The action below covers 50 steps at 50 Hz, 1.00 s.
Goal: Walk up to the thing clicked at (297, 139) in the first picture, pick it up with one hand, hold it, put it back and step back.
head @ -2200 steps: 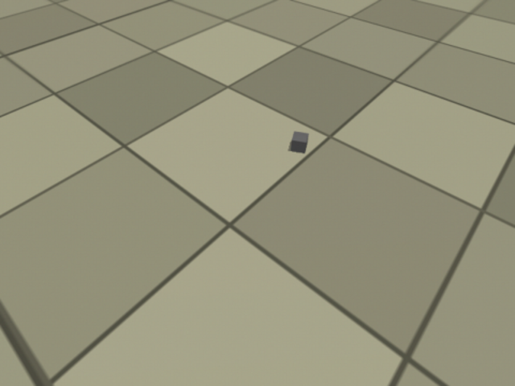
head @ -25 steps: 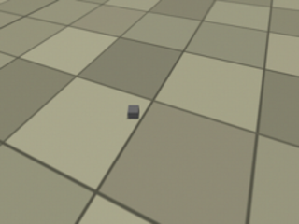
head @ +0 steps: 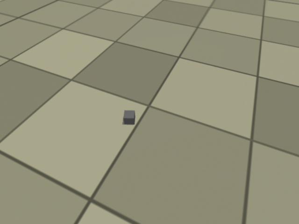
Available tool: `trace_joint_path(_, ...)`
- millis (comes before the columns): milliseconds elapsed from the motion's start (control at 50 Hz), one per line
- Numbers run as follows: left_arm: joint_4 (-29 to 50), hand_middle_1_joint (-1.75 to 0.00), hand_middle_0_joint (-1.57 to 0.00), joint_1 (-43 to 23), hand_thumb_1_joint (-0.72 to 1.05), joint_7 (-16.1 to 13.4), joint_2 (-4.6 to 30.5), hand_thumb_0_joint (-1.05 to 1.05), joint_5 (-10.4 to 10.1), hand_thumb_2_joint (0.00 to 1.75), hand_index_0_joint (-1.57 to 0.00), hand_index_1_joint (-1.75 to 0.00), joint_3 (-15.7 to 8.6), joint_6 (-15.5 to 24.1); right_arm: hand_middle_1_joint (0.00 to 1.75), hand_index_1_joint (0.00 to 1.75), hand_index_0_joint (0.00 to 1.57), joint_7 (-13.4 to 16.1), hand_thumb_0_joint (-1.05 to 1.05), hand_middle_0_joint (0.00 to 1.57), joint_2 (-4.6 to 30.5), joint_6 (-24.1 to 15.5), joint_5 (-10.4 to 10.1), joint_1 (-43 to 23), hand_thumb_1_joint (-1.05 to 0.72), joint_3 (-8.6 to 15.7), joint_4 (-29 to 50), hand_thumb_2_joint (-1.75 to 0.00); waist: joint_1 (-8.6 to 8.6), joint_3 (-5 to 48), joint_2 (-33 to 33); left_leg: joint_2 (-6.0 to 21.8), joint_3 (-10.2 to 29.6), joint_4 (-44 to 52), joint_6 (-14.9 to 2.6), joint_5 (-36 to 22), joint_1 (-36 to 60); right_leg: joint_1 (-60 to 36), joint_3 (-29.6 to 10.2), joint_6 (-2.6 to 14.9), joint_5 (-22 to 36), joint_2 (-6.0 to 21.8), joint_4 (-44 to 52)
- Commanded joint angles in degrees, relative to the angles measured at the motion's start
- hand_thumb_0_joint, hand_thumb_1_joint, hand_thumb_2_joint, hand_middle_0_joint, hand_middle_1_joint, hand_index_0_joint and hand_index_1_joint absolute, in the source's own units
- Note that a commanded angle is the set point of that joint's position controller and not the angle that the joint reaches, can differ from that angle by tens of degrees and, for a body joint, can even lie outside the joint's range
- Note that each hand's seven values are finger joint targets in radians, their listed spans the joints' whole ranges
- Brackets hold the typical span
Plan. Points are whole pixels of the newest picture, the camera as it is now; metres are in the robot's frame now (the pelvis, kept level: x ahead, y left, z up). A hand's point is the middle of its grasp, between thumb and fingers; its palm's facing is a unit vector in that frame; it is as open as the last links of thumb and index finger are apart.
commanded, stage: step back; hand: left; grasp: from above
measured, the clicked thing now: (129, 117) +1.04 +0.20 -0.72
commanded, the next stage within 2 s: stand in 0.30 s
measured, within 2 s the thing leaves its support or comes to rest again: neither
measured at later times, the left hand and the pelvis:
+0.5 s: hand out of the picture +0.12 +0.25 -0.14, palm faces -0.02 -0.94 -0.34, open 7.4 cm; pelvis +0.01 +0.00 +0.01, yaw -1 degrees
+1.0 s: hand out of the picture +0.05 +0.25 -0.14, palm faces -0.02 -0.94 -0.34, open 7.4 cm; pelvis -0.01 -0.01 +0.02, yaw +0 degrees
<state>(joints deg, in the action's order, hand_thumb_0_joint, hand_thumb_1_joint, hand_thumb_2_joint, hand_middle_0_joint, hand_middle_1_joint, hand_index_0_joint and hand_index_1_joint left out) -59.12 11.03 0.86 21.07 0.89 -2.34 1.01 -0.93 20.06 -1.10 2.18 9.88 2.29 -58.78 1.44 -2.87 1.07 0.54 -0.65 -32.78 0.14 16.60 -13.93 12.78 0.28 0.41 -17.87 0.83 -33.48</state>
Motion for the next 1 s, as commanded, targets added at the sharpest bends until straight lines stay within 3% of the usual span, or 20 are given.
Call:
trace_joint_path(0,2.67,-0.3,-0.2,-2.18,0.9,-1.25,12.9,0.0,-0.35,0.9,-0.2,-0.3,-2.45,2.62,0.3,0.3,0.2,1.22,0.0,0.2,11.95,-1.34,-1.0,-5.57,-0.9,2.23,4.25,-0.9,-0.09,4.14,-5.29,5.75,5.85,6.36,-2.47,-11.97,-1.34,-6.29,-6.8,2.75,15.23,5.21,7.6)
trace_joint_path(40,2.75,-0.3,-0.2,-3.87,0.9,-1.5,13.3,0.0,-0.55,0.9,-0.2,-0.3,-2.52,2.6,0.3,0.3,0.2,1.46,0.0,0.2,11.75,-1.32,-1.06,-4.16,-0.9,2.4,2.88,-0.9,-0.96,5.63,-3.51,5.14,4.36,5.31,-1.92,-17.94,2.21,-6.68,-7.48,3.38,21.83,6.68,6.17)
trace_joint_path(100,2.3,-0.3,-0.2,-4.26,0.9,-1.9,12.71,0.0,-0.54,0.9,-0.2,-0.3,-2.15,2.36,0.3,0.3,0.2,1.52,0.0,0.2,11.68,-1.21,-1.27,-5.07,-0.9,2.51,2.37,-0.9,-0.85,7.33,-1.66,5.91,3.94,4.18,-3.3,-23.39,5.03,-6.58,-5.83,2.95,25.47,6.02,5.48)
trace_joint_path(180,1.96,-0.3,-0.2,-5.44,0.9,-2.07,12.66,0.0,-0.41,0.9,-0.2,-0.3,-2.14,2.05,0.3,0.3,0.2,1.63,0.0,0.2,11.43,-0.89,-1.4,-6.06,-0.9,2.61,1.65,-0.9,-0.92,7.87,-0.29,5.91,3.18,4.01,-3.26,-22.81,5.68,-6.49,-6.12,3.09,26.09,6.28,4.75)
trace_joint_path(260,1.82,-0.3,-0.2,-7.5,0.9,-2.12,12.5,0.0,-0.3,0.9,-0.2,-0.3,-1.9,1.82,0.3,0.3,0.2,1.47,0.0,0.2,10.93,-0.52,-1.18,-7.87,-0.9,2.36,1.27,-0.9,-0.92,4.91,0.42,5.85,3.32,6.25,-3.03,-16.81,4.16,-4.92,-6.68,2.63,20.56,6.06,6.78)
trace_joint_path(280,0.75,-0.3,-0.2,-8.43,0.9,-1.91,10.64,0.0,-0.91,0.9,-0.2,-0.3,-0.68,1.5,0.3,0.3,0.2,1.41,0.0,0.2,11.29,-0.75,-1.93,-8.69,-0.9,1.47,1.06,-0.9,-1.43,4.3,-0.11,6.78,6.12,9.58,-2.8,-21.91,6.67,-3.84,-6.28,1.67,23.76,5.96,9.21)
trace_joint_path(300,0.75,-0.3,-0.2,-8.78,0.9,-1.88,10.55,0.0,-1.0,0.9,-0.2,-0.3,-0.74,1.34,0.3,0.3,0.2,1.45,0.0,0.2,11.95,-0.9,-1.93,-8.55,-0.9,1.63,0.78,-0.9,-1.42,5.02,-0.54,7.36,6.1,9.91,-2.69,-24.92,7.21,-5.86,-5.69,1.08,24.72,5.74,9.52)
trace_joint_path(400,-0.82,-0.3,-0.2,-8.79,0.9,-1.93,11.0,0.0,-0.89,0.9,-0.2,-0.3,-0.55,1.13,0.3,0.3,0.2,1.61,0.0,0.2,11.72,-1.19,-1.89,-8.67,-0.9,0.99,-0.84,-0.9,-1.36,8.23,-2.15,7.53,4.98,11.49,-1.91,-31.44,11.68,-9.71,-4.94,0.77,27.92,5.95,11.36)
trace_joint_path(600,-2.9,-0.3,-0.2,-11.02,0.9,-1.29,11.35,0.0,-0.34,0.9,-0.2,-0.3,-0.22,1.14,0.3,0.3,0.2,1.16,0.0,0.2,11.11,-0.9,-1.82,-9.91,-0.9,0.26,-2.66,-0.9,-1.77,3.37,-1.46,6.94,5.45,18.06,-0.9,-10.18,7.2,-8.23,-5.97,0.43,12.11,6.33,18.41)
trace_joint_path(680,-3.35,-0.3,-0.2,-9.82,0.9,-1.06,11.08,0.0,-0.33,0.9,-0.2,-0.3,-0.14,1.29,0.3,0.3,0.2,1.05,0.0,0.2,11.41,-1.2,-1.75,-9.33,-0.9,0.26,-3.16,-0.9,-1.49,4.1,-2.45,7.19,5.6,18.47,-0.95,-10.44,8.19,-7.57,-6.04,0.62,12.19,6.39,18.86)
trace_joint_path(740,-3.77,-0.3,-0.2,-9.25,0.9,-0.98,11.04,0.0,-0.43,0.9,-0.2,-0.3,-0.09,1.16,0.3,0.3,0.2,1.01,0.0,0.2,11.53,-1.23,-1.61,-9.06,-0.9,0.21,-3.6,-0.9,-1.23,2.99,-2.15,7.03,6.08,19.2,-0.73,-6.58,7.84,-5.67,-5.97,0.51,8.25,6.12,19.33)
trace_joint_path(920,-3.76,-0.3,-0.2,-8.17,0.9,-1.05,11.53,0.0,-0.27,0.9,-0.2,-0.3,-0.05,1.25,0.3,0.3,0.2,0.89,0.0,0.2,11.48,-0.88,-1.47,-6.41,-0.9,-0.06,-3.9,-0.9,-1.91,2.5,-0.86,6.81,6.31,18.5,-1.09,-4.87,6.28,-4.32,-6.28,0.52,6.4,6.23,19.92)
trace_joint_path(980,-3.73,-0.3,-0.2,-7.48,0.9,-1.05,11.57,0.0,-0.28,0.9,-0.2,-0.3,0.11,1.14,0.3,0.3,0.2,0.79,0.0,0.2,11.76,-0.63,-1.52,-6.13,-0.9,0.01,-3.82,-0.9,-1.89,1.76,-0.13,6.52,6.37,17.75,-1.21,-2.88,6.42,-2.25,-6.89,0.54,1.65,6.3,20.84)
